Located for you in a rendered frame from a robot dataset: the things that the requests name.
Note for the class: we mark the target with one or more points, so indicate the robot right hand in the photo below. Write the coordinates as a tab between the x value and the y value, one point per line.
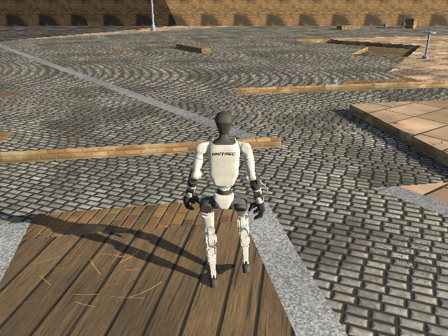
260	209

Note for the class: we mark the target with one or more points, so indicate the robot left forearm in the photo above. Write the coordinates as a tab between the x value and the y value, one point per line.
190	186

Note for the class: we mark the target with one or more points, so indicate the robot left hand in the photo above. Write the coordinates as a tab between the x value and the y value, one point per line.
192	200

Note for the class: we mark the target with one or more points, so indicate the robot right forearm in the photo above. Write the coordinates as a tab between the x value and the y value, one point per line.
256	189

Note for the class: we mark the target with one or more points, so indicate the robot right thigh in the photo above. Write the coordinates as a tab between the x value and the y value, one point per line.
240	204

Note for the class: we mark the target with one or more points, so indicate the robot right shin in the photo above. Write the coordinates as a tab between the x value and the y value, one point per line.
245	240

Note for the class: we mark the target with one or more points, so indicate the left robot upper arm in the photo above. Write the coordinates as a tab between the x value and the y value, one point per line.
201	149

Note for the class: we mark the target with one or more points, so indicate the right robot upper arm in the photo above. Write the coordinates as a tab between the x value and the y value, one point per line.
249	160

